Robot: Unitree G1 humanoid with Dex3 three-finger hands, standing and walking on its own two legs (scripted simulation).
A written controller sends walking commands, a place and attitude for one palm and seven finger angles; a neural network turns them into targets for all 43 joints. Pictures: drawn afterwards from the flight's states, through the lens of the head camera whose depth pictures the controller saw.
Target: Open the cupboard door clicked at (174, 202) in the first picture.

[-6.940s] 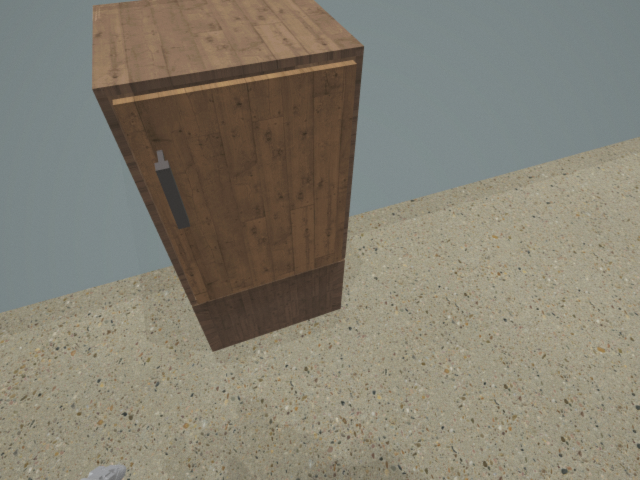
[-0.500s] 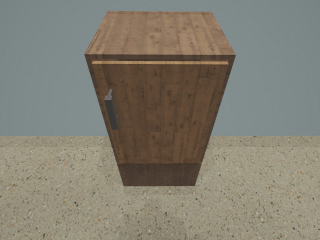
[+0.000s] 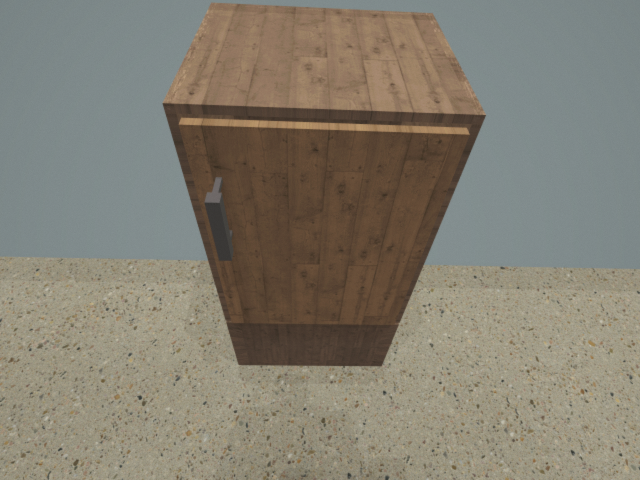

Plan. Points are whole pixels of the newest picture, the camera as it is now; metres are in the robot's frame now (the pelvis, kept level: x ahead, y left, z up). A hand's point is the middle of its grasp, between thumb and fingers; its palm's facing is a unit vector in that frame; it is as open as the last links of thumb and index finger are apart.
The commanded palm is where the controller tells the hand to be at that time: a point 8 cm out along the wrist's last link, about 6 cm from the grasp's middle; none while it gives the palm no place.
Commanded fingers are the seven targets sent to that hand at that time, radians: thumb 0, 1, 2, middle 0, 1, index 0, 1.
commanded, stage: look again from close up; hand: left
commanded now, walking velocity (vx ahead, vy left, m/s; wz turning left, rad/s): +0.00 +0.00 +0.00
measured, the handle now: (222, 220) +0.52 +0.20 -0.02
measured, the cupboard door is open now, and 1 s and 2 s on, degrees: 0 0 0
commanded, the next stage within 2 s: raise the hand with hooked fingers in 0.30 s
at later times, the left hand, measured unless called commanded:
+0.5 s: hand out of the picture +0.11 +0.19 -0.11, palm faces +0.19 -0.96 -0.20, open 7.4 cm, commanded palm +0.12 +0.24 -0.07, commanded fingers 0.00 0.76 0.84 -0.21 -0.39 -0.21 -0.39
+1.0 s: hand (166, 446) +0.17 +0.20 -0.05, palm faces +0.11 -0.99 -0.06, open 9.7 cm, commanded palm +0.15 +0.26 -0.04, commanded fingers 0.00 0.18 0.59 -0.25 -0.76 -0.25 -0.76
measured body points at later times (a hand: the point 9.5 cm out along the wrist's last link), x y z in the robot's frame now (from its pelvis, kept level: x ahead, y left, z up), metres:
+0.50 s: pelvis +0.01 +0.00 +0.00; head +0.03 +0.01 +0.45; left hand +0.10 +0.24 -0.10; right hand +0.08 -0.23 -0.13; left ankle +0.03 +0.08 -0.74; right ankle -0.04 -0.10 -0.73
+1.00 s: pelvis -0.03 -0.04 -0.10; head +0.03 -0.02 +0.35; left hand +0.16 +0.25 -0.04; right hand +0.20 -0.25 -0.16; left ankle +0.03 +0.08 -0.74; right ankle -0.03 -0.10 -0.74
